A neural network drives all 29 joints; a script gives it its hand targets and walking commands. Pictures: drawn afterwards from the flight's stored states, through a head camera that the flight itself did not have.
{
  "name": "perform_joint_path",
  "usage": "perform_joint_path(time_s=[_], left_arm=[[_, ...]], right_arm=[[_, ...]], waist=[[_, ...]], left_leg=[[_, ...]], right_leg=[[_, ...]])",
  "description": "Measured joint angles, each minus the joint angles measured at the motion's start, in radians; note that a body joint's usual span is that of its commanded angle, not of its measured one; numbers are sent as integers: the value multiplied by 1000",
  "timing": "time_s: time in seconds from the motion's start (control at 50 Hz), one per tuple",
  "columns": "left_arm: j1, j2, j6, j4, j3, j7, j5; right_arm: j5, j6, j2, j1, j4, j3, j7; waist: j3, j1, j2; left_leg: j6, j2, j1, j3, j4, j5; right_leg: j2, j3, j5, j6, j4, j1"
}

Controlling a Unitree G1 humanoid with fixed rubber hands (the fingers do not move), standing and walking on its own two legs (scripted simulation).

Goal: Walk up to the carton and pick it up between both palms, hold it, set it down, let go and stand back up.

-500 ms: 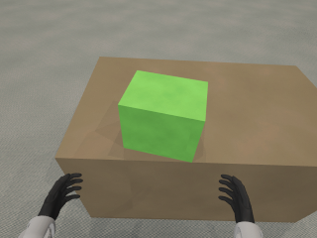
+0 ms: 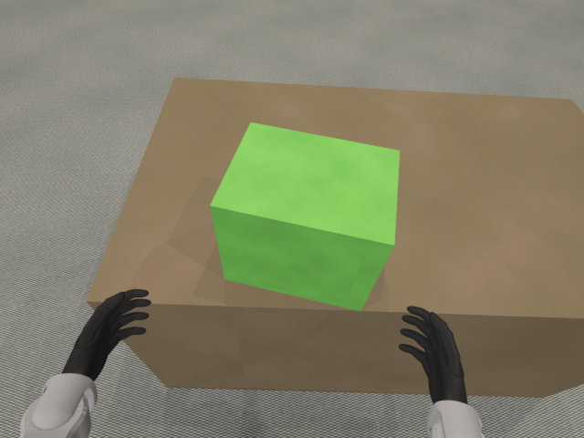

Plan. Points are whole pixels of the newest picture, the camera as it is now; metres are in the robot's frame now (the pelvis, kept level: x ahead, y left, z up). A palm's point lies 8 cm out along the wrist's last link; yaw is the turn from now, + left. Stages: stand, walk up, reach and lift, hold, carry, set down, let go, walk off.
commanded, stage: reach and lift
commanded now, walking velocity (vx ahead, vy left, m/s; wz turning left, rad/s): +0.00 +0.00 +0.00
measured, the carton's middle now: (306, 218) +0.48 -0.04 -0.02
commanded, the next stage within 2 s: none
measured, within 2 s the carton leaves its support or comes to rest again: neither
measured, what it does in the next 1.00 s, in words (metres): stands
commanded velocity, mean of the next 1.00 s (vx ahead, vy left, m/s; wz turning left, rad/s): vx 0.00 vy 0.00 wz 0.00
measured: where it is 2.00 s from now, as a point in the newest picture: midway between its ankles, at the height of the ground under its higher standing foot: outside the picture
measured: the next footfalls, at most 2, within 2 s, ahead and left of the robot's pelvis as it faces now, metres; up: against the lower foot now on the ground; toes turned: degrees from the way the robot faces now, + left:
none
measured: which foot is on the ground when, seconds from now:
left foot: down 0.00-1.00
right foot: down 0.00-1.00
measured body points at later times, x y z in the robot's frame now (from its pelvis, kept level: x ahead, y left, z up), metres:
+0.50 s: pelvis +0.00 +0.01 +0.00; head +0.05 +0.03 +0.45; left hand +0.33 +0.25 +0.03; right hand +0.27 -0.19 +0.03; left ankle -0.01 +0.11 -0.73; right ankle -0.01 -0.14 -0.73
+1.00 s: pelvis -0.01 +0.01 +0.00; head +0.02 +0.03 +0.45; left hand +0.39 +0.24 +0.07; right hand +0.34 -0.20 +0.06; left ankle -0.01 +0.11 -0.73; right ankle -0.01 -0.14 -0.73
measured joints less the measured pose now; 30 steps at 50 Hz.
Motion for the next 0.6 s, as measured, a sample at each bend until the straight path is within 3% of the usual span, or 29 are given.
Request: perform_joint_path(time_s=[0.34, 0.6], left_arm=[[-119, 0, 71, 9, 0, 1, 0], [-377, 0, 157, 208, 0, 3, 0]], right_arm=[[29, -61, -46, -109, 74, -20, 0], [61, 66, -57, -342, 212, -89, 6]], waist=[[-23, 0, 0], [-36, 0, 0]], left_leg=[[-2, 0, 0, 0, -27, 1], [-2, 0, 0, 0, -36, 24]], right_leg=[[0, 0, 11, 5, -45, 8], [1, 0, 41, 8, -66, 14]])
